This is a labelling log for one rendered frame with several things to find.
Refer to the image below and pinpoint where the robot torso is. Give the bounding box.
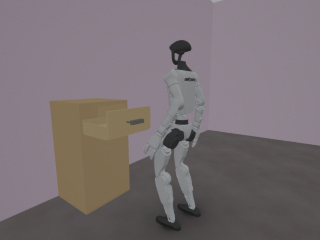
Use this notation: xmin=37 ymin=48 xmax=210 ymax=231
xmin=167 ymin=67 xmax=196 ymax=142

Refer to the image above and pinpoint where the handle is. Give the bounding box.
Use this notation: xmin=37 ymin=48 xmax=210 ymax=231
xmin=126 ymin=118 xmax=144 ymax=125

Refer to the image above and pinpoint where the robot right forearm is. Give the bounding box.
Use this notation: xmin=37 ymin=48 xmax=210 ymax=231
xmin=192 ymin=103 xmax=205 ymax=130

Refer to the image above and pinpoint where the left robot upper arm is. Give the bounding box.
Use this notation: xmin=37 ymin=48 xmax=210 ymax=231
xmin=163 ymin=69 xmax=185 ymax=110

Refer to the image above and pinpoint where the robot head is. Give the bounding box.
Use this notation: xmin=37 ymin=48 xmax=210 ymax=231
xmin=169 ymin=40 xmax=192 ymax=72

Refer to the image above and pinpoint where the robot left hand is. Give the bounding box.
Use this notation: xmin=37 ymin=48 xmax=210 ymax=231
xmin=143 ymin=133 xmax=162 ymax=160

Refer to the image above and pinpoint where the robot right hand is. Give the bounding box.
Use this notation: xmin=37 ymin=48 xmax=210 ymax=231
xmin=188 ymin=128 xmax=200 ymax=148

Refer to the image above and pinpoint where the right robot upper arm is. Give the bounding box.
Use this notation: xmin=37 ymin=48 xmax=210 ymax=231
xmin=193 ymin=72 xmax=205 ymax=107

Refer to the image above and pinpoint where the robot left forearm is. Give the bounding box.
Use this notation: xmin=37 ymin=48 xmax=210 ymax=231
xmin=155 ymin=99 xmax=180 ymax=138

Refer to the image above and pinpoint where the drawer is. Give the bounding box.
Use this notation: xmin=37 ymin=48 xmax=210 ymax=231
xmin=82 ymin=106 xmax=151 ymax=141

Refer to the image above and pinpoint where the cabinet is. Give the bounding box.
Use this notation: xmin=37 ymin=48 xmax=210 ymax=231
xmin=49 ymin=98 xmax=130 ymax=215

